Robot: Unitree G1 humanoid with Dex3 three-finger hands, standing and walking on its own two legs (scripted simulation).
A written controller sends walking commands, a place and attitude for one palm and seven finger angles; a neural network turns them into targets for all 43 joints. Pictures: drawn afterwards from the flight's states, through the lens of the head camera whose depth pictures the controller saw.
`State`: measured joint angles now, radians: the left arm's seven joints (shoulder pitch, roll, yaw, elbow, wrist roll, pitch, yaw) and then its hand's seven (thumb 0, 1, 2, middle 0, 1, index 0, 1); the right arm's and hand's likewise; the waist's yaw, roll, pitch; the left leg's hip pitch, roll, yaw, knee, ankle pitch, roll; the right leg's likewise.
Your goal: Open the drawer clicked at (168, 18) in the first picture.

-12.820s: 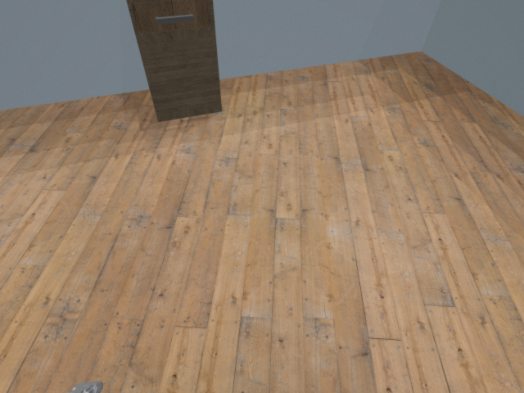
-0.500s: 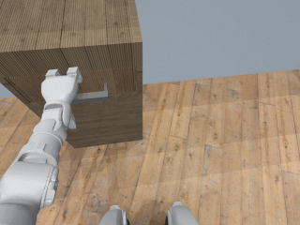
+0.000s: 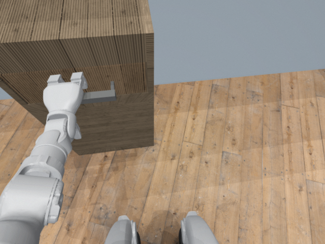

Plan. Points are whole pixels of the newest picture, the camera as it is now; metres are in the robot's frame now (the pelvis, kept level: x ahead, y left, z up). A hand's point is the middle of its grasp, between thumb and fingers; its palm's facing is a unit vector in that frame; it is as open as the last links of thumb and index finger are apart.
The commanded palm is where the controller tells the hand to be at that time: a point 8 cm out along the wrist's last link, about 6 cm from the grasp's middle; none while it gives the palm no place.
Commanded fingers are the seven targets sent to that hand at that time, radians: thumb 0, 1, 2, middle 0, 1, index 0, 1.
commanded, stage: lower the fingers behind the handle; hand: left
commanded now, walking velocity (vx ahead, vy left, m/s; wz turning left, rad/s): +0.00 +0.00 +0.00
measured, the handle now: (82, 92) +0.54 +0.21 -0.05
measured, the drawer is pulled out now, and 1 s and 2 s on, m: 0.00 0.00 0.00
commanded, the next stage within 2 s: close the thumb around the handle in 1.12 s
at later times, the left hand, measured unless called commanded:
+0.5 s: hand (78, 112) +0.48 +0.22 -0.06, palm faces -0.05 -0.02 -1.00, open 13.8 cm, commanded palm +0.47 +0.20 -0.01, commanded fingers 0.00 -0.50 0.30 -0.30 -1.20 -0.30 -1.20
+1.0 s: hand (80, 112) +0.49 +0.21 -0.07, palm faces -0.05 -0.01 -1.00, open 13.8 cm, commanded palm +0.48 +0.20 -0.02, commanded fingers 0.00 -0.50 0.30 -0.30 -1.20 -0.30 -1.20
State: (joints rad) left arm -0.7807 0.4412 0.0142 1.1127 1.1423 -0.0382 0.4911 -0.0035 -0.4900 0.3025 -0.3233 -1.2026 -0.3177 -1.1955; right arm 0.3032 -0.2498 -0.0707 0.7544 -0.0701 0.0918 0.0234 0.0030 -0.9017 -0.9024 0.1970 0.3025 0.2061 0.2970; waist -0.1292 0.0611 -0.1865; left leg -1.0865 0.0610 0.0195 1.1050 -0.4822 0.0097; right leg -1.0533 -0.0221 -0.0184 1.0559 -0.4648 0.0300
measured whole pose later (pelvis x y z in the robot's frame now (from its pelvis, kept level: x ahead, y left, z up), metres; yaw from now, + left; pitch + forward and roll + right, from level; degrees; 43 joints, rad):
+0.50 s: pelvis -0.01 +0.00 -0.03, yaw +0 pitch +30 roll -3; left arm -0.83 0.47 0.02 1.13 1.15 -0.05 0.49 0.00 -0.49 0.30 -0.32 -1.20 -0.32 -1.20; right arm 0.30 -0.25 -0.06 0.75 -0.08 0.07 0.02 0.00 -0.90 -0.90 0.20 0.30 0.21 0.30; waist -0.15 0.07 -0.19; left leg -1.24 0.06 0.01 1.23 -0.51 0.01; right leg -1.20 -0.02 -0.02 1.18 -0.49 0.03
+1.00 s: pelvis -0.02 +0.00 -0.04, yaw +0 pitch +31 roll -3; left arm -0.85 0.48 0.02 1.11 1.14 -0.02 0.48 0.00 -0.49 0.30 -0.31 -1.20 -0.32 -1.20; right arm 0.28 -0.25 -0.04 0.74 -0.07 0.06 0.02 0.00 -0.90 -0.90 0.20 0.30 0.21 0.30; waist -0.15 0.07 -0.19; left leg -1.31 0.07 0.00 1.30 -0.53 0.01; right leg -1.27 -0.01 -0.03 1.25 -0.52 0.03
